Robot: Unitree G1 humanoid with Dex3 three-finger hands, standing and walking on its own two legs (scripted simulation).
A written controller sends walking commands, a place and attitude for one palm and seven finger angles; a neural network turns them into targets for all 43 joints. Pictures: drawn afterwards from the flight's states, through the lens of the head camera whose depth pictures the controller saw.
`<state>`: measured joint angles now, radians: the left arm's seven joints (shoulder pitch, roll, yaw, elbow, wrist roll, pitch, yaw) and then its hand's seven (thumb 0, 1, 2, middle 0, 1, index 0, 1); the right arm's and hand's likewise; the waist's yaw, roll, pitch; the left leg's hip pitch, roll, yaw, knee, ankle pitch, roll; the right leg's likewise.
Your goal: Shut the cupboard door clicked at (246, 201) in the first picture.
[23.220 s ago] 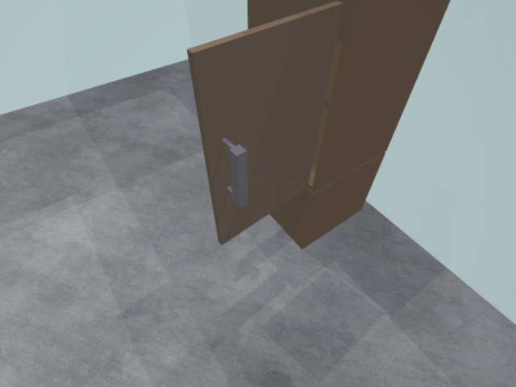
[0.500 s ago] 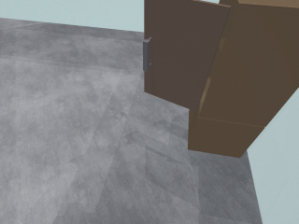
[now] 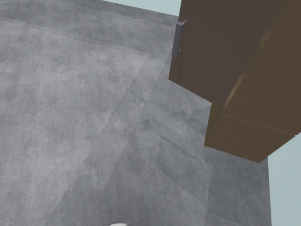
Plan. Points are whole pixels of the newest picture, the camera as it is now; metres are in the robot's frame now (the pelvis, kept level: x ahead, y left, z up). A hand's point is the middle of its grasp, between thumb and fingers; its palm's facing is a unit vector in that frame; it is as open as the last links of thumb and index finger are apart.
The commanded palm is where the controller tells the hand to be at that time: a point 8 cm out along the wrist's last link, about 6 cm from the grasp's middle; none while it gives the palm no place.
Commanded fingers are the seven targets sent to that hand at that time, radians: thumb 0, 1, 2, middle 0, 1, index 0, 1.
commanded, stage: walk to a spot facing it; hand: left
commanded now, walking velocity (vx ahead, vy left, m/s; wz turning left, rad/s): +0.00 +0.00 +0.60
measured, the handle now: (179, 39) +0.93 -0.11 -0.02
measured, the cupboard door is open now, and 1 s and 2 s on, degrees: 71 71 71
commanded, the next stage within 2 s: turn to face it in 1.44 s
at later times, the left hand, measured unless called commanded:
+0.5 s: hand out of the picture +0.03 +0.17 -0.13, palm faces +0.29 -0.90 -0.33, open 7.3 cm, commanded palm none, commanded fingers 0.00 0.90 0.90 -0.20 -0.30 -0.20 -0.30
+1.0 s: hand out of the picture -0.02 +0.18 -0.14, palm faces +0.60 -0.75 -0.27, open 7.4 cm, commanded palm none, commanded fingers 0.00 0.90 0.90 -0.20 -0.30 -0.20 -0.30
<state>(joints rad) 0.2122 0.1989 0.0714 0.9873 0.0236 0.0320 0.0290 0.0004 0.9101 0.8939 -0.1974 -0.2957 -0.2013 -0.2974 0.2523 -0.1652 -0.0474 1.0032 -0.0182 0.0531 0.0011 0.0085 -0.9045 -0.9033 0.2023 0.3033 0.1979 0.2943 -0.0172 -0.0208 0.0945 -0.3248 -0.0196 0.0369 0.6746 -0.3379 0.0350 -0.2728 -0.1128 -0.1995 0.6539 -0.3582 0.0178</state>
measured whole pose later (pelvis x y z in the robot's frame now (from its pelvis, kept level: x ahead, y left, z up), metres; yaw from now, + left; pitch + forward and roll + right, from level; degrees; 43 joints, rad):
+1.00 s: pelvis +0.06 -0.03 +0.01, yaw +38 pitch +0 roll +1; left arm 0.23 0.26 0.07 0.89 0.03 0.02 -0.04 0.01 0.91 0.89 -0.19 -0.30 -0.20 -0.30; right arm 0.26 -0.22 -0.03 0.92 -0.03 0.01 0.02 0.01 -0.90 -0.90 0.21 0.30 0.20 0.29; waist 0.00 0.00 0.08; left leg -0.18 0.00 -0.05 0.50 -0.33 -0.02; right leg -0.46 -0.09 -0.05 0.79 -0.34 0.06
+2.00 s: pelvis +0.26 +0.13 +0.01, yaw +50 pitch +1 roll +0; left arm 0.26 0.15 0.05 0.95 0.03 0.03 0.00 0.00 0.91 0.89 -0.20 -0.30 -0.20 -0.30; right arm 0.16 -0.21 -0.05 0.96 -0.01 0.06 -0.02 0.01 -0.91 -0.90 0.20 0.30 0.20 0.29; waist 0.02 0.03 0.07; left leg -0.42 0.03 0.07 0.94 -0.48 -0.03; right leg -0.30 0.01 0.00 0.58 -0.29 -0.02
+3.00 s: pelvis +0.28 +0.19 +0.01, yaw +16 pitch +1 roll -1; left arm 0.17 0.26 0.08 0.89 0.02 0.08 -0.03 0.00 0.91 0.89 -0.20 -0.30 -0.20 -0.30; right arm 0.20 -0.21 -0.02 0.85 -0.03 0.01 -0.02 0.01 -0.90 -0.90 0.20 0.30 0.20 0.29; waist 0.00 -0.05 0.09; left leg -0.32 0.08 0.07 0.61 -0.31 -0.01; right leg -0.44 0.04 0.05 0.95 -0.52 0.02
